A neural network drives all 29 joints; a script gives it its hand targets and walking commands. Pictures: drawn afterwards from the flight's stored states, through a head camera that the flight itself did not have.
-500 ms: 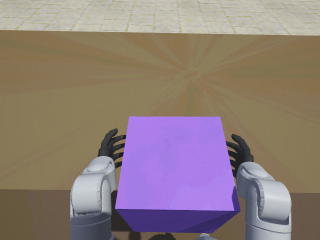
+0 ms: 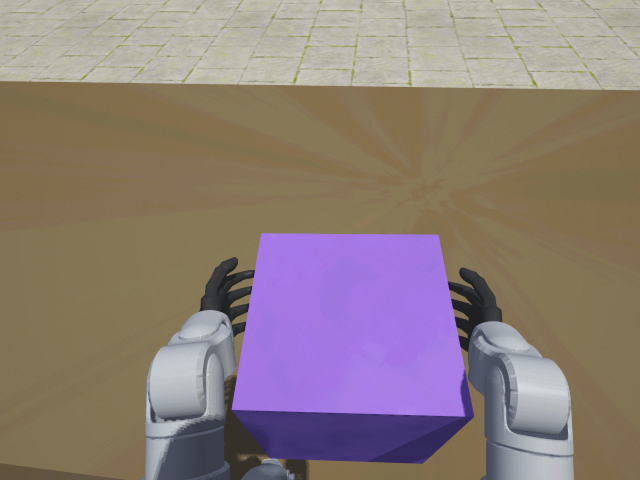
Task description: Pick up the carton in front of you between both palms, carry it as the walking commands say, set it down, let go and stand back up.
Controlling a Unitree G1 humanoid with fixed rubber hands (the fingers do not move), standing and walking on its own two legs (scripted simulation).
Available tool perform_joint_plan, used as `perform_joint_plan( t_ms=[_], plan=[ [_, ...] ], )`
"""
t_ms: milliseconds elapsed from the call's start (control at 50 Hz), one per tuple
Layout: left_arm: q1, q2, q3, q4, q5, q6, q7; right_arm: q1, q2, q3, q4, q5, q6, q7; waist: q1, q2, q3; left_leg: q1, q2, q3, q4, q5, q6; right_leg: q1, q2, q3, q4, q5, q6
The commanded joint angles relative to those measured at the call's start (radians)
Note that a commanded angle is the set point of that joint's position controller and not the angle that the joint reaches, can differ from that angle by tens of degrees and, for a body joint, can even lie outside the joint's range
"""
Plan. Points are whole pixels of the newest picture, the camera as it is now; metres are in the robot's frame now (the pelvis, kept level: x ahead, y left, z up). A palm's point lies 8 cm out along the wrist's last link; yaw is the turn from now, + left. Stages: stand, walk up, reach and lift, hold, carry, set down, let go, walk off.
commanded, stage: carry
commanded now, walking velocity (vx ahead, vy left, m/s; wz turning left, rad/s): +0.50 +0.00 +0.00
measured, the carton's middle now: (347, 356) +0.28 +0.01 +0.00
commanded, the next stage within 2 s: none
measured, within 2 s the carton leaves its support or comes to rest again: neither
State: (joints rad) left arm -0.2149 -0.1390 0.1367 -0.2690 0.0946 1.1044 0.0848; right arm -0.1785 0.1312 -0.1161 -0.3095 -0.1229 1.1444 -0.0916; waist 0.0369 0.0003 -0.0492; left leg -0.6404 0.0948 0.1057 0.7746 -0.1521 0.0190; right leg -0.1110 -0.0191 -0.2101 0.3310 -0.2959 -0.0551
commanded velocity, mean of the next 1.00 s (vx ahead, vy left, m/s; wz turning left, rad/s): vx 0.50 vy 0.00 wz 0.00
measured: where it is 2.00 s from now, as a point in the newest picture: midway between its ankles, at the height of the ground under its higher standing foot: (339, 238)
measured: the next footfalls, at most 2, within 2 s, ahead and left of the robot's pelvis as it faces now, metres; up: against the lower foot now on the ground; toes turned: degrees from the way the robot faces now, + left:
left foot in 0.14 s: +0.29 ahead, +0.10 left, -0.01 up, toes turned +6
right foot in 0.64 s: +0.59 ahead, -0.03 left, -0.04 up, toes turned -5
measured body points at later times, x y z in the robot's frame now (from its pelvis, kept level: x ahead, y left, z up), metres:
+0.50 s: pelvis +0.32 +0.04 -0.01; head +0.40 +0.05 +0.43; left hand +0.73 +0.18 +0.08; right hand +0.71 -0.13 +0.08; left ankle +0.25 +0.10 -0.75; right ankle +0.41 -0.09 -0.70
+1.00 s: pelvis +0.66 +0.01 -0.06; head +0.73 +0.01 +0.39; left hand +1.03 +0.19 +0.04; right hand +1.04 -0.12 +0.03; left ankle +0.78 +0.14 -0.76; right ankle +0.55 -0.03 -0.78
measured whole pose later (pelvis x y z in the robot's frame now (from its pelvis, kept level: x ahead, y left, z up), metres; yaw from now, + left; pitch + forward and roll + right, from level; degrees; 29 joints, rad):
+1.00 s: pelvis +0.66 +0.01 -0.06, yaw -1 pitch +6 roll +1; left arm -0.62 -0.05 0.24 -0.04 0.04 1.12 0.13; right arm -0.58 0.06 -0.22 -0.10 -0.09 1.17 -0.14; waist 0.07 -0.01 0.05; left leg -0.66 0.01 0.05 0.70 -0.06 0.05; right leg -0.20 0.06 -0.10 0.52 -0.32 -0.11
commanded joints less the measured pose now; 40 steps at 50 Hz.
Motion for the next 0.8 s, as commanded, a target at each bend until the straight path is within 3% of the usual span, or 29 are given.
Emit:
perform_joint_plan(
  t_ms=[0,60,80,100,120,140,160,180,200,220,240,260,300,380,420,480,520,540,580,600,620,640,660,680,700,720,740,780],
  plan=[
    [-0.596,-0.767,-0.763,-0.016,-0.424,0.018,-0.247,-0.685,0.778,0.754,-0.044,0.408,-0.025,0.203,0.021,-0.137,-0.184,0.008,-0.050,0.068,-0.124,0.092,0.016,0.158,-0.202,0.117,-0.063,0.442,-0.103],
    [-0.729,-0.708,-0.719,0.073,-0.426,0.038,-0.216,-0.816,0.707,0.697,0.034,0.426,0.002,0.189,0.007,-0.162,-0.162,0.102,-0.054,0.061,-0.186,0.126,0.057,0.137,-0.210,0.091,-0.017,0.465,-0.079],
    [-0.771,-0.701,-0.702,0.109,-0.427,0.046,-0.207,-0.858,0.691,0.672,0.070,0.431,0.010,0.185,-0.006,-0.160,-0.179,0.163,-0.067,0.068,-0.202,0.103,0.071,0.138,-0.209,0.075,0.042,0.547,-0.066],
    [-0.817,-0.699,-0.685,0.145,-0.429,0.054,-0.199,-0.899,0.681,0.643,0.113,0.436,0.018,0.182,-0.034,-0.140,-0.215,0.271,-0.099,0.097,-0.231,0.082,0.076,0.129,-0.194,0.039,0.154,0.633,-0.046],
    [-0.864,-0.704,-0.669,0.180,-0.430,0.063,-0.192,-0.922,0.671,0.611,0.167,0.438,0.024,0.181,-0.074,-0.071,-0.281,0.447,-0.147,0.136,-0.282,0.043,0.069,0.093,-0.141,-0.009,0.366,0.633,-0.020],
    [-0.923,-0.703,-0.646,0.211,-0.429,0.069,-0.188,-0.943,0.668,0.580,0.216,0.438,0.028,0.181,-0.112,0.039,-0.368,0.650,-0.030,-0.019,-0.278,-0.057,0.063,-0.051,-0.114,0.006,0.612,0.396,0.002],
    [-0.961,-0.734,-0.622,0.233,-0.433,0.077,-0.184,-0.977,0.649,0.547,0.254,0.438,0.025,0.182,-0.087,0.292,-0.410,0.785,0.220,-0.523,-0.413,-0.208,0.154,-0.340,0.020,0.044,0.853,0.020,0.039],
    [-1.043,-0.743,-0.601,0.260,-0.439,0.080,-0.178,-1.052,0.687,0.543,0.279,0.459,0.026,0.185,-0.091,0.322,-0.411,0.849,0.255,-0.669,-0.476,-0.135,0.205,-0.493,0.073,0.163,1.003,-0.206,0.026],
    [-1.089,-0.786,-0.586,0.285,-0.451,0.081,-0.174,-1.127,0.729,0.537,0.283,0.487,0.025,0.188,-0.094,0.281,-0.415,0.835,0.249,-0.589,-0.436,0.012,0.228,-0.539,0.033,0.213,1.087,-0.182,-0.001],
    [-1.121,-0.837,-0.579,0.296,-0.463,0.080,-0.171,-1.184,0.777,0.537,0.283,0.508,0.023,0.192,-0.098,0.172,-0.415,0.811,0.237,-0.510,-0.387,0.161,0.227,-0.571,0.007,0.225,1.092,-0.152,-0.012],
    [-1.154,-0.874,-0.574,0.298,-0.473,0.077,-0.169,-1.249,0.830,0.554,0.263,0.535,0.020,0.196,-0.085,0.079,-0.412,0.760,0.216,-0.428,-0.372,0.223,0.208,-0.576,-0.021,0.237,1.028,-0.099,-0.014],
    [-1.187,-0.906,-0.566,0.310,-0.474,0.078,-0.166,-1.313,0.879,0.557,0.253,0.555,0.017,0.199,-0.077,0.072,-0.419,0.723,0.194,-0.358,-0.373,0.278,0.190,-0.557,-0.037,0.234,0.959,-0.067,-0.008],
    [-1.202,-0.957,-0.547,0.339,-0.466,0.077,-0.158,-1.368,0.939,0.545,0.257,0.573,0.017,0.202,-0.075,0.097,-0.445,0.739,0.181,-0.297,-0.356,0.404,0.176,-0.548,-0.034,0.216,0.870,-0.056,0.002],
    [-1.170,-1.004,-0.518,0.368,-0.428,0.074,-0.149,-1.358,0.983,0.508,0.269,0.549,0.026,0.203,-0.101,0.108,-0.458,0.843,0.155,-0.215,-0.311,0.608,0.195,-0.651,-0.021,0.168,0.703,-0.006,0.008],
    [-1.156,-1.012,-0.522,0.349,-0.413,0.073,-0.147,-1.335,0.993,0.509,0.263,0.533,0.029,0.204,-0.108,0.123,-0.449,0.870,0.130,-0.178,-0.298,0.663,0.193,-0.671,-0.011,0.148,0.605,0.090,0.007],
    [-1.130,-1.007,-0.544,0.288,-0.398,0.075,-0.146,-1.276,0.996,0.528,0.228,0.514,0.031,0.204,-0.130,0.114,-0.408,0.876,0.049,-0.089,-0.269,0.685,0.166,-0.599,0.042,0.080,0.346,0.296,0.018],
    [-1.094,-0.989,-0.559,0.260,-0.389,0.080,-0.152,-1.217,0.982,0.549,0.217,0.496,0.030,0.204,-0.138,0.124,-0.376,0.853,0.019,-0.059,-0.247,0.652,0.146,-0.497,0.069,0.051,0.170,0.396,0.013],
    [-1.076,-0.976,-0.566,0.250,-0.385,0.083,-0.158,-1.194,0.973,0.563,0.214,0.490,0.028,0.205,-0.125,0.137,-0.368,0.827,0.024,-0.055,-0.229,0.635,0.133,-0.422,0.071,0.051,0.114,0.443,0.000],
    [-1.024,-0.949,-0.575,0.256,-0.378,0.085,-0.172,-1.174,0.959,0.598,0.214,0.488,0.028,0.208,-0.053,0.115,-0.402,0.745,0.018,0.000,-0.059,0.640,0.089,-0.166,0.074,0.040,0.035,0.545,-0.028],
    [-1.004,-0.937,-0.575,0.256,-0.377,0.084,-0.182,-1.167,0.953,0.615,0.219,0.494,0.028,0.212,-0.013,0.069,-0.424,0.651,-0.007,0.033,0.078,0.525,0.065,-0.007,0.040,0.047,0.023,0.591,-0.029],
    [-0.985,-0.921,-0.566,0.259,-0.380,0.085,-0.194,-1.170,0.936,0.624,0.227,0.495,0.028,0.213,0.011,-0.036,-0.461,0.456,-0.042,0.024,0.250,0.193,0.054,0.186,-0.103,0.182,0.150,0.842,-0.015],
    [-0.997,-0.887,-0.563,0.279,-0.363,0.088,-0.200,-1.171,0.965,0.637,0.246,0.496,0.036,0.214,-0.015,-0.222,-0.537,0.153,-0.133,-0.045,0.416,-0.389,0.042,0.488,-0.314,0.471,0.323,1.182,-0.125],
    [-0.952,-0.875,-0.559,0.310,-0.377,0.087,-0.206,-1.132,0.951,0.622,0.253,0.495,0.042,0.212,0.028,-0.321,-0.612,-0.050,-0.171,-0.100,0.655,-0.463,0.034,0.591,-0.410,0.712,0.226,0.758,-0.289],
    [-0.959,-0.912,-0.570,0.291,-0.400,0.082,-0.214,-1.169,0.944,0.622,0.224,0.488,0.040,0.208,0.047,-0.243,-0.567,-0.108,-0.127,-0.129,0.654,-0.417,0.045,0.527,-0.356,0.707,0.158,0.516,-0.265],
    [-1.021,-0.939,-0.590,0.241,-0.424,0.077,-0.222,-1.206,0.966,0.629,0.196,0.493,0.032,0.202,0.035,-0.157,-0.502,-0.133,-0.107,-0.138,0.606,-0.353,0.048,0.443,-0.308,0.639,0.133,0.487,-0.226],
    [-1.081,-0.971,-0.617,0.197,-0.456,0.073,-0.227,-1.225,0.971,0.630,0.172,0.493,0.023,0.194,0.020,-0.080,-0.458,-0.116,-0.086,-0.132,0.535,-0.294,0.044,0.359,-0.290,0.571,0.121,0.579,-0.200],
    [-1.127,-0.996,-0.642,0.161,-0.487,0.068,-0.229,-1.228,0.975,0.631,0.154,0.492,0.016,0.185,0.014,-0.055,-0.453,-0.076,-0.069,-0.133,0.472,-0.255,0.037,0.299,-0.277,0.526,0.111,0.598,-0.184],
    [-1.152,-1.007,-0.669,0.124,-0.523,0.059,-0.227,-1.199,0.975,0.633,0.143,0.481,0.004,0.169,0.013,-0.060,-0.457,-0.046,-0.066,-0.112,0.378,-0.228,0.025,0.266,-0.241,0.457,0.111,0.628,-0.160]
  ],
)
